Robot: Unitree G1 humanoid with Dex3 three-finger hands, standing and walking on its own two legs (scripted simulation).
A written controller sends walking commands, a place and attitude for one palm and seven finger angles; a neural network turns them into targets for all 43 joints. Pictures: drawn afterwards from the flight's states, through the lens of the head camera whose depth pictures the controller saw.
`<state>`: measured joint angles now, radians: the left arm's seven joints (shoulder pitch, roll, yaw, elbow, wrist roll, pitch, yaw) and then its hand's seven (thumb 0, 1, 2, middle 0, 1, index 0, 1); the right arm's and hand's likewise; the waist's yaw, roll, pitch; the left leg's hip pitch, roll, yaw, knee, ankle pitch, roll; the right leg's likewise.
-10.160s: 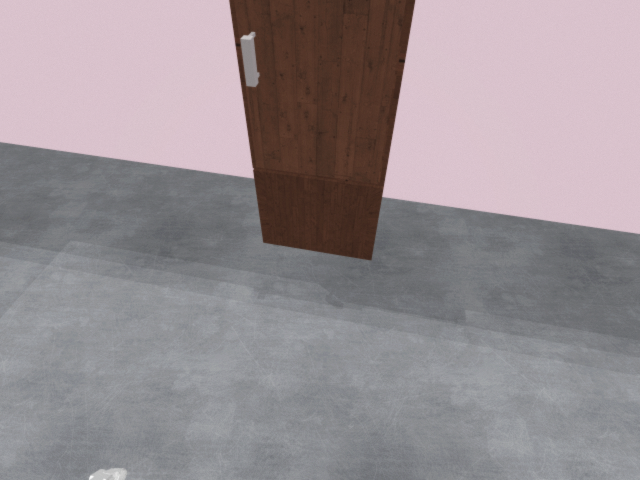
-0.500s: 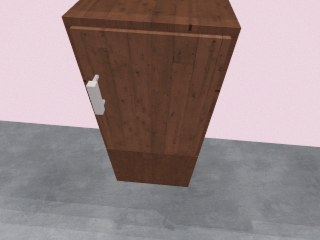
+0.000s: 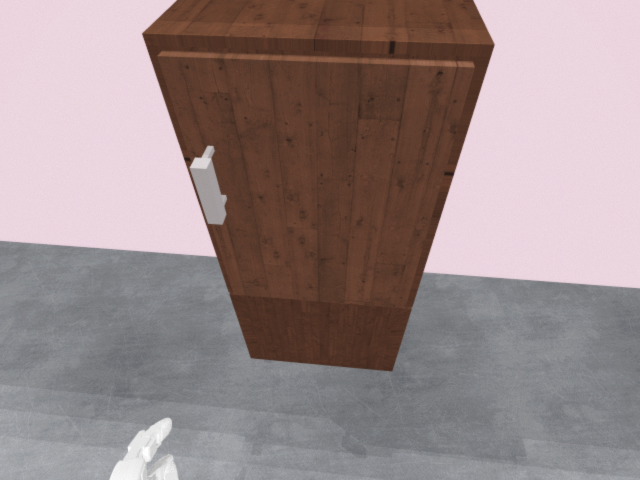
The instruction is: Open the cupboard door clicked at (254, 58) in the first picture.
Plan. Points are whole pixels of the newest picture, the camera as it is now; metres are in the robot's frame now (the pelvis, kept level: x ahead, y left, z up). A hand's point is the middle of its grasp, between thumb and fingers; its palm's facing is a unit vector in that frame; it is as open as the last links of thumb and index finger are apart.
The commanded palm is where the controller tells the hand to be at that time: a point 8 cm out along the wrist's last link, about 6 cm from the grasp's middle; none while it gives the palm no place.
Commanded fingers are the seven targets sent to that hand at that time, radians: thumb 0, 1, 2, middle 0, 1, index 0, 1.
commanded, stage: raise the hand with hooked fingers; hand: left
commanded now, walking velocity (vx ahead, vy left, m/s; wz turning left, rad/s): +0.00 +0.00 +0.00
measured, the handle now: (213, 184) +0.56 +0.22 +0.04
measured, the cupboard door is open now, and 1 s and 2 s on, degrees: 0 0 0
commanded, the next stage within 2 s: move the hooked fingers beside the handle in 1.98 s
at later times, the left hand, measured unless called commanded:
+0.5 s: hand (160, 444) +0.17 +0.20 -0.02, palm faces -0.04 -1.00 -0.06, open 9.8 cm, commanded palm +0.15 +0.27 -0.02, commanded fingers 0.00 0.15 0.58 -0.25 -0.78 -0.25 -0.78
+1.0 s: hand (123, 387) +0.22 +0.25 +0.02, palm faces -0.03 -1.00 -0.06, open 12.7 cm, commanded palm +0.19 +0.31 +0.03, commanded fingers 0.00 -0.43 0.33 -0.29 -1.15 -0.29 -1.15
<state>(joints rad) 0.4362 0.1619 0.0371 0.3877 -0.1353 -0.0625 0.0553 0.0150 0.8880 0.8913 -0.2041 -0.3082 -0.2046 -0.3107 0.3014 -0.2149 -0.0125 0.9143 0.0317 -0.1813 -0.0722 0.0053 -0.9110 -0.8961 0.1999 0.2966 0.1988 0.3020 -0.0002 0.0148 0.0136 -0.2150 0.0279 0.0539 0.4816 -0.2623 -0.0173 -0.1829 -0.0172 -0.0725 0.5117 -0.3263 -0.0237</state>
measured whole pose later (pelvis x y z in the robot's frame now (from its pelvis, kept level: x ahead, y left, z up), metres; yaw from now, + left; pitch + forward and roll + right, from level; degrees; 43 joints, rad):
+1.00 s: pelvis -0.03 +0.02 -0.05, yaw +0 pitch +9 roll -2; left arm 0.19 0.33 0.30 0.16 -0.33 -0.30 -0.40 0.00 -0.21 0.43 -0.28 -1.01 -0.28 -1.01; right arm 0.27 -0.28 0.01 0.58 0.03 -0.26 -0.08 0.01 -0.91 -0.90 0.20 0.30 0.20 0.30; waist -0.01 0.02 -0.08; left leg -0.66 0.04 0.02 0.93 -0.42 0.02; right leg -0.59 -0.02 -0.09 0.89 -0.45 0.00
